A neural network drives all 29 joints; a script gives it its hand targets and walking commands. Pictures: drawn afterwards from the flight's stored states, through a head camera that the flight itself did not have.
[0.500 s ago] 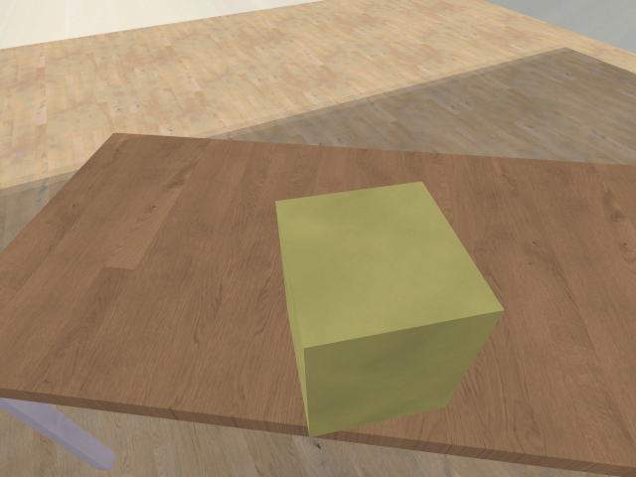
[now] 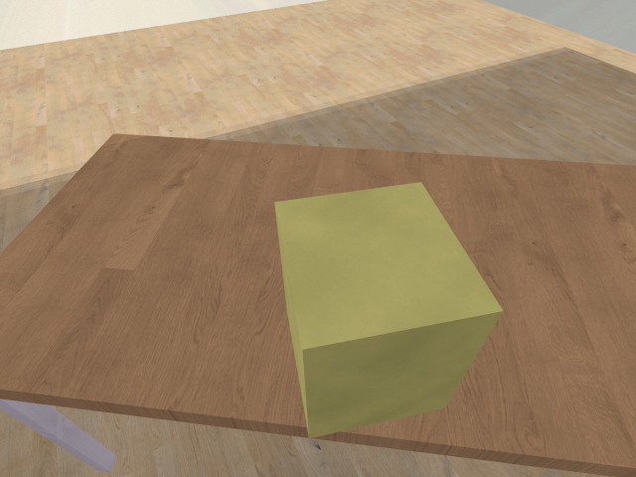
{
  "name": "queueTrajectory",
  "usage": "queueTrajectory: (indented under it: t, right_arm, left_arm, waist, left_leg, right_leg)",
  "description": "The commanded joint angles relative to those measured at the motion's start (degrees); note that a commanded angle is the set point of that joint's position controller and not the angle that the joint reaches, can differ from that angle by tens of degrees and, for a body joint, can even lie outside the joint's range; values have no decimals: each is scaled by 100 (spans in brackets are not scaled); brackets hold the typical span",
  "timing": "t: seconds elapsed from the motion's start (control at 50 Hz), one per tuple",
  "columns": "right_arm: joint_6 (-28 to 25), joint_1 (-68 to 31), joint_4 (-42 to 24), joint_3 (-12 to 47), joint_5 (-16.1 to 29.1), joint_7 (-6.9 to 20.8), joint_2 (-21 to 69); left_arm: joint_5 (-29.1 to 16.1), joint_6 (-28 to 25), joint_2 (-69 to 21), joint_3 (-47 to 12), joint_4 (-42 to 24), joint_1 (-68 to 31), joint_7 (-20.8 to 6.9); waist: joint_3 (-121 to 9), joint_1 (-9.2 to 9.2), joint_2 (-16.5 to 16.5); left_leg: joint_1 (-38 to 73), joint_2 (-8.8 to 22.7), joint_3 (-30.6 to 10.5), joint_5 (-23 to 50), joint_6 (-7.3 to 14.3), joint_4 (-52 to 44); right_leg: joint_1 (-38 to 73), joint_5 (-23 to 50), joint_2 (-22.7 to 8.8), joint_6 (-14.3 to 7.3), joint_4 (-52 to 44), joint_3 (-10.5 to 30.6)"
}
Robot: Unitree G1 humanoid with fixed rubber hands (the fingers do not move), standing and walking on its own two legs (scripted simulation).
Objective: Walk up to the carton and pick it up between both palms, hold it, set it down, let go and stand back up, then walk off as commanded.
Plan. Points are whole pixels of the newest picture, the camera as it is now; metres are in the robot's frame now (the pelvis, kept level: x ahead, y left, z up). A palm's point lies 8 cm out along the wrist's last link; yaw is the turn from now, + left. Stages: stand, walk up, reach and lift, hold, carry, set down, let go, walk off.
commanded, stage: walk up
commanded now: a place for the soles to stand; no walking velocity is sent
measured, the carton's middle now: (364, 311) +0.35 -0.03 +0.03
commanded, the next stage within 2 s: none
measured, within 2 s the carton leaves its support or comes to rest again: neither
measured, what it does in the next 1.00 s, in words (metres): stands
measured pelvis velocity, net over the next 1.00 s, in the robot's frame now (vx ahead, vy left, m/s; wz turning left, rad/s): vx -0.01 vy -0.04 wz -0.02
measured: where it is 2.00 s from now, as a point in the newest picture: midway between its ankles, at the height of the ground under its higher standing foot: outside the picture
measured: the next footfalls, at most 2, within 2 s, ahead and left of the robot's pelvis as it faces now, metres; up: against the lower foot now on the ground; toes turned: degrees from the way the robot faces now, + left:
left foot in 1.20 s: +0.02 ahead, +0.11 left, +0.00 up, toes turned +1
left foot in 1.64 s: +0.02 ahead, +0.10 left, +0.00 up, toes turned +1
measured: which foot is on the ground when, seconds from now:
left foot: down 0.00-0.94, up 0.96-1.00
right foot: down 0.00-1.00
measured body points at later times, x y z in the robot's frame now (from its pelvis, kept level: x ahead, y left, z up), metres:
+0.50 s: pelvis +0.00 +0.00 +0.00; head +0.00 +0.00 +0.45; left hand +0.03 +0.30 -0.12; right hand +0.12 -0.30 -0.12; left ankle +0.02 +0.11 -0.73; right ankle +0.02 -0.12 -0.73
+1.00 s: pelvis -0.01 -0.04 +0.00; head -0.01 -0.06 +0.45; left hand +0.02 +0.28 -0.11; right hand +0.11 -0.34 -0.13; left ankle +0.01 +0.10 -0.72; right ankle +0.02 -0.13 -0.73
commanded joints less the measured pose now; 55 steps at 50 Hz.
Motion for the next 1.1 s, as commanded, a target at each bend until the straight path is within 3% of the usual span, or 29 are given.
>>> queueTrajectory:
  t: [0.0,0.08,0.12,0.16,0.18,0.2,0.24,0.3,0.32,0.34,0.42,0.54,0.56,0.66,0.68,0.7,0.72,0.76,0.78,0.8,0.82,0.84,0.88,0.9,0.92,0.94,0.96,1.02,1.08]
  right_arm:
    - [-159,-490,-257,-429,-44,-36,-1136]
    - [-134,-433,-238,-428,-58,-34,-1119]
    - [-156,-557,-239,-415,-79,-32,-1103]
    - [-139,-435,-223,-433,-82,-26,-1155]
    - [-133,-511,-230,-428,-62,-22,-1154]
    - [-128,-443,-272,-450,-60,-24,-1109]
    - [-126,-376,-154,-431,-89,-34,-1115]
    - [-153,-474,-234,-446,-82,-19,-1139]
    - [-156,-424,-232,-423,-73,-20,-1108]
    - [-169,-460,-219,-424,-93,-22,-1155]
    - [-145,-461,-216,-434,-84,-25,-1157]
    - [-154,-459,-225,-454,-83,-36,-1142]
    - [-153,-429,-203,-448,-90,-24,-1138]
    - [-141,-460,-215,-437,-50,-23,-1158]
    - [-226,-265,-148,-539,-13,-106,-1425]
    - [-245,-109,-181,-578,-20,-145,-1576]
    - [-256,-113,-187,-620,-35,-169,-1609]
    - [-254,-197,-292,-668,-54,-228,-1681]
    - [-236,-407,-322,-661,-79,-229,-1655]
    - [-212,-670,-412,-659,-70,-240,-1697]
    - [-196,-866,-514,-649,-86,-243,-1685]
    - [-163,-850,-537,-596,-84,-223,-1601]
    - [-120,-565,-450,-544,-17,-213,-1379]
    - [-102,-382,-384,-497,28,-195,-1183]
    - [-35,-346,-335,-472,32,-182,-1110]
    - [-6,-181,-292,-494,-1,-184,-1180]
    - [-27,-286,-288,-490,15,-191,-1234]
    - [-87,-199,-282,-466,-19,-238,-1151]
    - [-191,108,-151,-450,-47,-258,-1077]
  left_arm:
    - [-43,-102,1235,158,-170,-228,124]
    - [-15,-116,1261,166,-149,-249,124]
    - [-38,-99,1172,152,-150,-220,117]
    - [-27,-109,1317,186,-152,-234,106]
    - [-47,-103,1270,159,-150,-225,98]
    - [-40,-112,1302,189,-155,-179,108]
    - [-30,-111,1262,190,-207,-331,110]
    - [-41,-116,1214,178,-176,-173,108]
    - [-48,-114,1264,179,-175,-204,113]
    - [-58,-113,1188,137,-188,-229,110]
    - [-66,-127,1303,180,-143,-181,126]
    - [-37,-119,1198,158,-199,-248,125]
    - [-32,-106,1221,145,-160,-304,119]
    - [-48,-120,1234,152,-136,-210,122]
    - [25,39,1391,311,-305,-382,43]
    - [-2,112,1321,312,-365,-375,24]
    - [-11,153,1212,312,-374,-276,20]
    - [23,244,1171,322,-331,-53,8]
    - [-10,289,1206,367,-306,40,-6]
    - [36,325,1257,390,-276,181,-25]
    - [73,357,1292,401,-254,236,-50]
    - [57,331,1309,433,-248,213,-76]
    - [92,266,1394,494,-290,99,-53]
    - [138,198,1512,528,-382,-176,-45]
    - [136,211,1759,588,-547,-519,-48]
    - [150,210,1718,578,-584,-605,-38]
    - [146,220,1674,552,-622,-584,-3]
    - [135,246,1548,590,-584,-177,59]
    - [112,288,1443,552,-717,-277,10]
  waist:
    - [-377,-112,401]
    - [-248,-140,298]
    - [-188,-60,505]
    - [-171,-142,313]
    - [-115,-116,462]
    - [-236,-125,248]
    - [-203,-133,299]
    - [-166,-111,442]
    - [-330,-111,298]
    - [-331,-97,472]
    - [-417,-127,374]
    - [-425,-107,329]
    - [-323,-157,509]
    - [-314,-85,364]
    - [-105,-257,-122]
    - [-190,-215,246]
    - [-269,-197,462]
    - [-132,-118,656]
    - [91,-12,926]
    - [250,107,789]
    - [589,171,726]
    - [758,159,652]
    - [599,14,-293]
    - [316,-162,-643]
    - [380,-126,-950]
    - [470,-127,-1073]
    - [651,-48,-966]
    - [166,61,-1039]
    - [-260,-26,-1026]
  left_leg:
    - [1186,838,-625,228,295,-907]
    - [1187,743,-552,-122,244,-915]
    - [1090,828,-644,-277,315,-1060]
    - [1070,761,-558,-272,245,-959]
    - [1082,769,-560,-304,266,-965]
    - [1124,746,-575,-357,257,-938]
    - [1031,758,-624,-399,302,-1019]
    - [1093,762,-627,-236,281,-1038]
    - [1174,809,-674,-190,309,-1046]
    - [1143,842,-659,-69,324,-1034]
    - [1257,762,-543,133,273,-864]
    - [1228,860,-624,-42,318,-1015]
    - [1192,804,-608,-112,255,-1051]
    - [1210,769,-552,-26,253,-906]
    - [1229,1001,-722,498,369,-893]
    - [1280,1226,-947,673,461,-1034]
    - [1380,1571,-1165,829,749,-1132]
    - [1075,1979,-1375,929,1091,-1138]
    - [489,2014,-1311,423,1157,-1324]
    - [109,2004,-1321,-394,1152,-1366]
    - [-285,1862,-1114,-782,1042,-1220]
    - [-256,1473,-767,-1086,710,-972]
    - [80,757,-268,-980,310,-70]
    - [48,317,34,-1010,85,481]
    - [13,-41,7,-1498,63,1006]
    - [71,-10,-228,-1664,35,1296]
    - [-117,-9,-234,-1591,80,1362]
    - [-552,-36,-204,-1391,36,821]
    - [192,-86,-68,-858,27,-206]
  right_leg:
    - [-190,1008,-505,-288,-549,1022]
    - [-435,746,-615,-329,-722,1195]
    - [-406,586,-502,-279,-677,1050]
    - [-400,607,-583,-310,-714,1135]
    - [-454,624,-564,-293,-769,1155]
    - [-369,485,-585,-314,-802,1187]
    - [-381,432,-589,-320,-776,1218]
    - [-396,616,-528,-314,-732,1118]
    - [-290,675,-550,-298,-652,1095]
    - [-302,713,-508,-266,-632,1035]
    - [-250,1010,-583,-315,-688,1099]
    - [-258,793,-504,-252,-676,980]
    - [-344,780,-501,-270,-673,1025]
    - [-314,775,-579,-307,-725,1139]
    - [-579,1397,-445,-349,-337,994]
    - [-630,1299,-275,-296,-32,807]
    - [-665,982,-155,-234,360,542]
    - [-663,-96,-93,-198,1030,425]
    - [-485,-860,-108,-199,1174,335]
    - [-292,-1116,-133,-260,1195,369]
    - [-153,-988,-188,-253,921,337]
    - [-247,-597,-254,-328,316,480]
    - [-362,328,-670,-509,-878,1446]
    - [-142,328,-1150,-651,-1375,2299]
    - [-485,-630,-1393,-824,-1806,2762]
    - [-643,-1091,-1500,-971,-1891,2887]
    - [-527,-754,-1420,-955,-1897,2750]
    - [926,1957,-1320,-842,-1110,2322]
    - [992,2047,-1211,-997,-896,1931]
